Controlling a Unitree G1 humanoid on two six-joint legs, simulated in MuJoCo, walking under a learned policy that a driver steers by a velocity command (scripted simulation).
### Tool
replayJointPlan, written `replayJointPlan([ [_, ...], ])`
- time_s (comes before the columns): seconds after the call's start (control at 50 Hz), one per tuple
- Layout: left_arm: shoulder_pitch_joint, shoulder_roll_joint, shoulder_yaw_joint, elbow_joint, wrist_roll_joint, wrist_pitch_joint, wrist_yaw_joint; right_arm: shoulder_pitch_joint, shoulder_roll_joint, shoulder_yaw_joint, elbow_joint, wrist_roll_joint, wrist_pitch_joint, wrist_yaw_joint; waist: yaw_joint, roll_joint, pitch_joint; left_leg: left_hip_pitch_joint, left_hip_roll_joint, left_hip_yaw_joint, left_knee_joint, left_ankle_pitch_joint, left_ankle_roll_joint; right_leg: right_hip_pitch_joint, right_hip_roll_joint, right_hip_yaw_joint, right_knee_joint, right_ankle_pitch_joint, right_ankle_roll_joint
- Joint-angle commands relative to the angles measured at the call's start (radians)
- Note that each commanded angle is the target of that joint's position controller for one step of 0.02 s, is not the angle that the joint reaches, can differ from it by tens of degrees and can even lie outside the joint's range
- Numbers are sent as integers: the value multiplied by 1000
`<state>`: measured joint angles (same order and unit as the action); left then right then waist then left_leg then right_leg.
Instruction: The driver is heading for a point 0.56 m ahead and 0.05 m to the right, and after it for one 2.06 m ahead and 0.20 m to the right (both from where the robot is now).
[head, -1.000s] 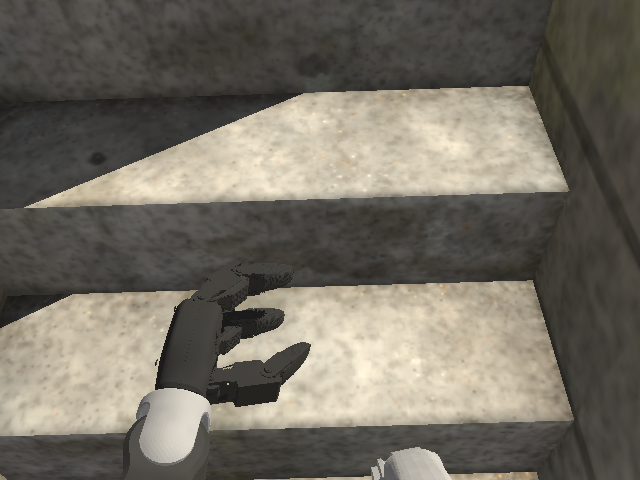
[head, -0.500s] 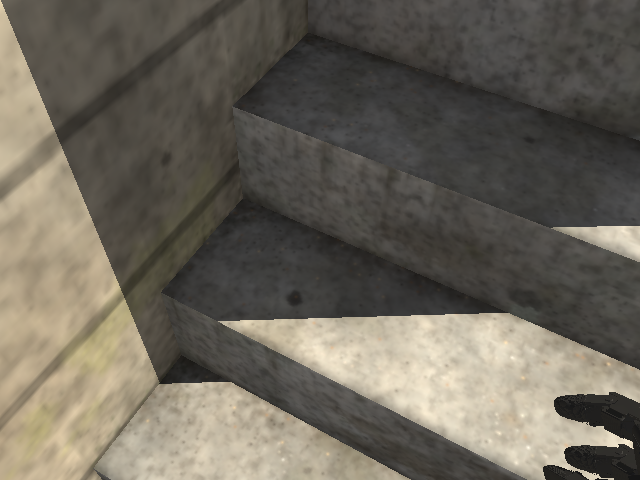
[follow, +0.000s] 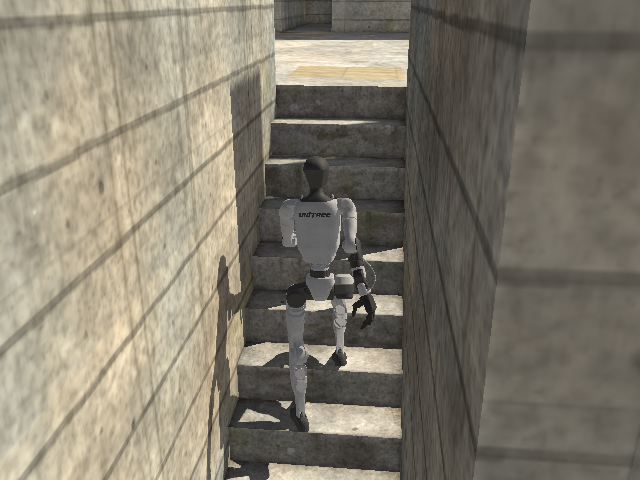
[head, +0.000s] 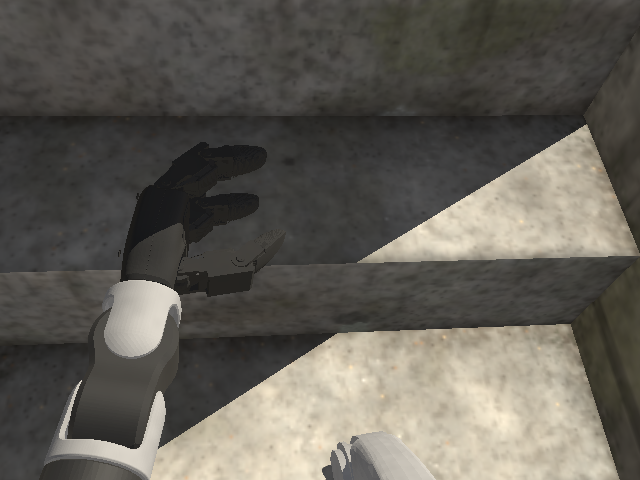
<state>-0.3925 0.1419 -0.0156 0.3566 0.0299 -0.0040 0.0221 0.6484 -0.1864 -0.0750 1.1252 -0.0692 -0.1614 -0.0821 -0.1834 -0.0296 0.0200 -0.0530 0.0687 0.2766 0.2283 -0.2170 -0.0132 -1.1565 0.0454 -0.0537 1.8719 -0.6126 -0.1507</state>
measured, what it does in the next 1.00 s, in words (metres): climbs: right foot 0.21 m higher, then left foot 0.20 m higher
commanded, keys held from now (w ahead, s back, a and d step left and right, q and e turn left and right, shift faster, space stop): w+e+shift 0.24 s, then w+q+shift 0.42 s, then w+e+shift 0.06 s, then e+shift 0.28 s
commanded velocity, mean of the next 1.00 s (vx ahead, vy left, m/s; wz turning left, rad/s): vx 0.88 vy -0.01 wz -0.23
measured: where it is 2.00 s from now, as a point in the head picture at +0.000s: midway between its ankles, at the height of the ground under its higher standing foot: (274, 189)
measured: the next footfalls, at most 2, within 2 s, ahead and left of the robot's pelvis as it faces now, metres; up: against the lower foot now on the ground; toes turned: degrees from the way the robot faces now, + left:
right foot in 0.04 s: +0.10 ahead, -0.08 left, +0.21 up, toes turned -4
left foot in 0.50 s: +0.28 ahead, +0.05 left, +0.41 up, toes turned -4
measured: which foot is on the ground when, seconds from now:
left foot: down 0.00-0.06, up 0.08-0.48, down 0.50-0.90, up 0.92-1.00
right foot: up 0.00-0.02, down 0.04-0.52, up 0.54-0.90, down 0.92-1.00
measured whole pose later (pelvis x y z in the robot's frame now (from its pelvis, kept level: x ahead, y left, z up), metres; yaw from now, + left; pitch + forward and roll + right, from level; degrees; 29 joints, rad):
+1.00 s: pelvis +0.50 +0.02 +0.52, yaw -10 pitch +1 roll -4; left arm 0.14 0.25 0.06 0.71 0.03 0.03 0.06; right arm 0.25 -0.22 -0.05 0.72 -0.02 -0.10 -0.06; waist 0.06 -0.03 0.07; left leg -0.62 -0.12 -0.10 1.89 -0.09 -0.02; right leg -0.69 0.26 -0.10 1.07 -0.39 -0.23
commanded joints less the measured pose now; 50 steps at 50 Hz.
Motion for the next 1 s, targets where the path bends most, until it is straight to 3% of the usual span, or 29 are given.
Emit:
replayJointPlan([
  [0.02,160,13,-29,17,-84,32,8,-105,-186,12,-189,92,-45,11,138,151,-314,-166,219,-152,159,2036,133,832,89,-120,-584,-55,11],
  [0.04,394,91,2,54,-83,48,-2,-24,-266,14,-183,123,-47,35,207,326,-492,-239,249,-198,413,2235,165,1101,170,-45,-606,-87,-41],
  [0.06,683,187,61,110,-37,81,21,-158,-436,-49,-293,118,-74,77,395,280,-627,-387,244,-247,722,1798,145,1316,125,212,-770,-1,-88],
  [0.08,716,294,116,175,-14,109,37,-295,-375,-58,-382,63,-98,142,389,-13,-703,-596,13,-316,1014,425,99,1423,81,521,-1066,-41,-90],
  [0.1,599,297,151,197,9,115,52,-301,-199,-23,-429,31,-86,159,302,-51,-634,-874,-119,-470,1549,211,60,1369,-98,837,-1292,-265,-96],
  [0.18,483,158,119,329,25,-3,29,-451,30,51,-577,-17,-2,93,162,105,-46,-1142,-117,-387,2082,105,57,807,-32,637,-1418,48,-137],
  [0.24,596,158,126,456,-12,-65,-3,-554,85,93,-645,-9,23,75,136,72,100,-1242,-36,-351,1953,-120,85,665,-30,496,-1509,79,-100],
  [0.28,675,122,101,525,-35,-95,-8,-694,110,115,-690,42,38,39,146,-19,162,-1338,-39,-288,2043,-171,91,614,-92,477,-1636,130,-117],
  [0.34,749,134,95,603,-31,-128,-34,-830,158,155,-761,56,69,-2,136,-68,132,-1446,1,-288,1959,-147,121,664,-117,374,-1700,129,-46],
  [0.4,850,184,102,607,-17,-121,9,-920,102,143,-779,54,102,14,193,-70,-24,-1051,-2,-129,1690,-147,140,714,-214,285,-1970,585,-100],
  [0.44,763,218,94,538,-63,-133,15,-682,49,132,-653,63,96,38,110,25,-246,-497,-98,-12,1344,-202,162,775,-202,34,-1800,1723,-50],
  [0.46,709,340,119,471,-71,-157,24,-454,-14,102,-566,83,97,49,22,-6,-420,-274,-149,-22,1279,-179,142,881,-246,39,-1599,2165,-75],
  [0.5,636,370,141,437,-50,-182,-24,-236,-123,61,-508,77,116,48,-65,-92,-534,-146,-212,-130,856,-346,151,1064,-290,51,-1108,2425,-105],
  [0.52,644,276,131,411,-15,-174,-29,-320,-172,28,-478,70,103,76,0,11,-457,-172,-178,-328,563,-391,219,1014,-188,81,-800,1693,-48],
  [0.54,669,162,121,316,29,-149,-50,-349,-237,-13,-416,66,112,72,97,438,-359,-32,35,-1070,228,-761,329,441,72,91,-356,686,40],
  [0.56,653,23,73,254,71,-154,-45,-463,-127,0,-485,65,105,67,144,249,-247,-107,65,-1184,182,-541,284,260,72,232,44,647,58],
  [0.58,594,8,57,227,86,-140,-38,-487,-72,16,-437,68,108,62,194,19,-112,-193,25,-1032,255,-373,272,156,17,169,185,628,63],
  [0.62,531,-4,31,149,86,-118,-14,-400,-96,4,-349,33,76,58,224,-108,16,-145,7,-834,277,-94,239,-116,-9,153,401,429,70],
  [0.66,501,-63,-9,97,76,-74,9,-362,-49,26,-306,11,44,62,246,-41,25,-227,-110,-518,341,104,122,-70,-16,110,404,200,91],
  [0.74,343,32,6,6,-3,8,50,-310,-132,15,-280,-2,-1,22,247,174,127,-319,89,-625,-18,309,182,-174,21,81,563,111,109],
  [0.78,176,-13,-21,-27,-22,4,48,-114,-80,37,-191,28,5,15,158,-28,246,-149,51,-393,-101,506,60,-310,71,94,324,16,55],
  [0.8,141,-19,-24,-44,-18,-6,40,-20,-106,33,-167,36,24,7,131,-54,219,-30,62,-335,-144,830,41,-292,111,-18,170,-50,50],
  [0.86,380,96,-21,64,-74,57,3,-166,-278,1,-277,135,34,-65,330,-28,-191,-297,84,-224,46,2190,7,809,270,-353,-543,105,82],
  [0.88,687,174,30,159,-60,86,15,-294,-342,-28,-333,134,-15,-68,475,165,-344,-195,190,-298,322,2509,-21,945,229,-231,-583,153,43],
  [0.9,903,261,74,247,-23,111,5,-479,-373,-53,-398,177,-44,-54,607,164,-444,-42,146,-269,807,2387,-64,931,174,-66,-804,146,-85],
  [0.92,967,283,102,332,-20,89,-6,-653,-335,-59,-489,185,-35,-19,676,-64,-438,-251,-63,-236,1450,1134,-76,1086,75,188,-1211,454,-231],
  [0.94,757,255,119,387,7,75,24,-772,-136,3,-627,70,-1,28,467,-227,-323,-824,-316,-329,1972,-13,-95,1112,-72,798,-1284,708,-398],
  [0.96,775,192,113,363,11,44,42,-661,-8,44,-652,20,8,49,375,23,-274,-1002,-271,-465,2105,-57,-31,1118,-149,898,-1309,774,-416],
  [1.0,710,77,85,408,1,-4,46,-542,67,83,-643,-11,50,47,199,219,-50,-1060,-210,-464,2060,-22,19,829,-93,776,-1367,495,-287],
])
